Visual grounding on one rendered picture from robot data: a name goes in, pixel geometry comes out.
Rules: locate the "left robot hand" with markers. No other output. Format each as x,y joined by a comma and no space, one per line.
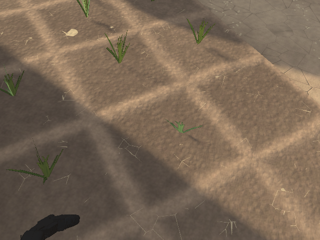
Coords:
49,225

